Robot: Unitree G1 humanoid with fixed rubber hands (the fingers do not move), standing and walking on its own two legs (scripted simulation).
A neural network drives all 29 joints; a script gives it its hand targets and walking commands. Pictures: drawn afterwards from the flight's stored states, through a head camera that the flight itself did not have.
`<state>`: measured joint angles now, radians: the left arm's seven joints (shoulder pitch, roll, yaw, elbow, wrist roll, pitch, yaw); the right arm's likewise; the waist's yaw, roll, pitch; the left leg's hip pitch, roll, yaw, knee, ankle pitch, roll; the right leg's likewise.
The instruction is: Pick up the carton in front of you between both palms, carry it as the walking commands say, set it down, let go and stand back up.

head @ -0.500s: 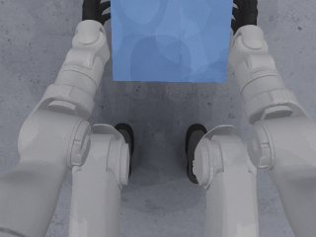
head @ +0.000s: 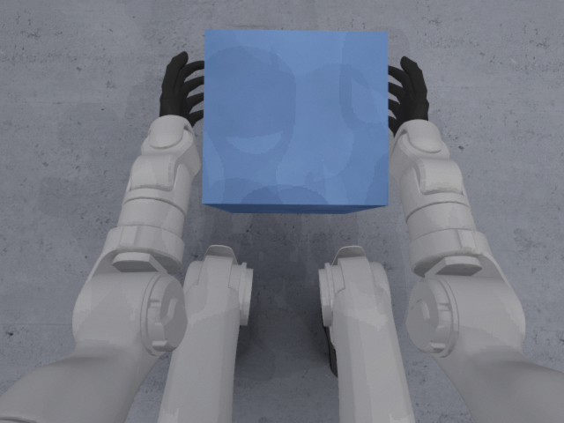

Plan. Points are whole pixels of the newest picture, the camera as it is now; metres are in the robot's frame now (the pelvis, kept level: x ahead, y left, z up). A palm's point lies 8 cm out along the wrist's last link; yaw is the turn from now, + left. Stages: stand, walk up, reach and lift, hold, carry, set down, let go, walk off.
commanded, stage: reach and lift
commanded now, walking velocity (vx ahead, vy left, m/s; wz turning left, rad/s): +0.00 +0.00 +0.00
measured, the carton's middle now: (291, 143) +0.49 -0.01 -0.15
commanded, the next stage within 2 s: none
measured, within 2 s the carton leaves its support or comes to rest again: neither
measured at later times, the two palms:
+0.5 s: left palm (117, 77) +0.47 +0.14 +0.08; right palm (478, 88) +0.46 -0.16 +0.08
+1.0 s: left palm out of the picture +0.43 +0.15 +0.24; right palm out of the picture +0.43 -0.15 +0.24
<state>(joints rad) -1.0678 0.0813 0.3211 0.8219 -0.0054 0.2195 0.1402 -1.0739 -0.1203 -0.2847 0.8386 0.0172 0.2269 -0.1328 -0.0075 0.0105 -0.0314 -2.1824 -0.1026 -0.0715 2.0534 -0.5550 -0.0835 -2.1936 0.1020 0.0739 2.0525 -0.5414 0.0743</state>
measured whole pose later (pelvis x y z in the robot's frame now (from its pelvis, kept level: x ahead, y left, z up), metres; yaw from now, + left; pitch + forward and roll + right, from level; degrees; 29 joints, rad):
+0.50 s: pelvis +0.02 +0.00 +0.13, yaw -1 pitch +39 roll +0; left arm -0.82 -0.04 0.39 0.65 0.13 0.30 0.08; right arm -0.82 0.02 -0.38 0.65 -0.13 0.31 -0.07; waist -0.01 0.01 -0.22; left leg -1.80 -0.12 -0.10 1.62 -0.51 -0.06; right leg -1.81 0.11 0.11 1.62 -0.50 0.06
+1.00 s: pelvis +0.08 +0.00 +0.28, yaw -1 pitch +24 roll +0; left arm -0.46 -0.11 0.33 0.63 0.16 0.27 0.07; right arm -0.45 0.09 -0.32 0.62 -0.16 0.27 -0.05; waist 0.00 0.01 -0.23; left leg -1.05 -0.09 -0.13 1.07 -0.44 -0.03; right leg -1.06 0.09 0.13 1.07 -0.43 0.03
